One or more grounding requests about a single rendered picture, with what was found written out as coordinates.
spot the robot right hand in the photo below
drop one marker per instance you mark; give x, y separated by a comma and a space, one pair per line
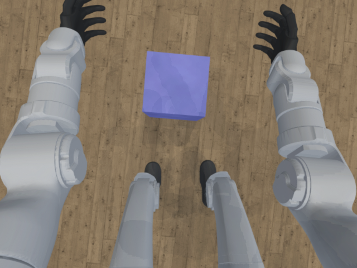
286, 34

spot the left robot foot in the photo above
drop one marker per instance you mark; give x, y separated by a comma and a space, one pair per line
154, 169

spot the carton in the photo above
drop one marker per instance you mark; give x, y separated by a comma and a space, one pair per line
175, 86

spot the robot left forearm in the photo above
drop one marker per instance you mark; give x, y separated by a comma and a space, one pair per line
52, 104

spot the left robot shin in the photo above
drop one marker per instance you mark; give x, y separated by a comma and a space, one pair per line
142, 175

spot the right robot upper arm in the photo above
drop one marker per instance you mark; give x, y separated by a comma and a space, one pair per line
320, 195

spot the robot right forearm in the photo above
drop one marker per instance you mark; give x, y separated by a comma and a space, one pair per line
301, 126

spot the left robot upper arm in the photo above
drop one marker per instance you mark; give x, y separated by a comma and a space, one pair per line
38, 170

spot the robot left hand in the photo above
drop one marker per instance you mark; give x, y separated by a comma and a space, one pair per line
73, 15

